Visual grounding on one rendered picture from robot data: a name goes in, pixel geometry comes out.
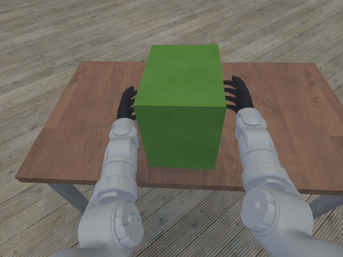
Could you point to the left robot upper arm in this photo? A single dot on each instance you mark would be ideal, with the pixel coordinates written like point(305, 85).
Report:
point(109, 230)

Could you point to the right robot upper arm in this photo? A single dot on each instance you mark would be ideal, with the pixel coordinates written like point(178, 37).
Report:
point(282, 223)

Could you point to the carton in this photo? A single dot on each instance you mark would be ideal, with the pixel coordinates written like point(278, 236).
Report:
point(180, 106)

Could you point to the left robot hand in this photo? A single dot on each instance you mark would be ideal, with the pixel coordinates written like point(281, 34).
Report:
point(124, 109)

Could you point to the table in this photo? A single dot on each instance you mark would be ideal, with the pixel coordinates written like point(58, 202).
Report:
point(304, 119)

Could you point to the right robot hand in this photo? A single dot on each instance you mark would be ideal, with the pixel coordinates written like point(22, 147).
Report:
point(242, 99)

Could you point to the right robot forearm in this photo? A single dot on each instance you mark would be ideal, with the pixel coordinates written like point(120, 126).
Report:
point(258, 156)

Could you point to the left robot forearm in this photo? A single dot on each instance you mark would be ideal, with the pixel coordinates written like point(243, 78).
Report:
point(118, 176)

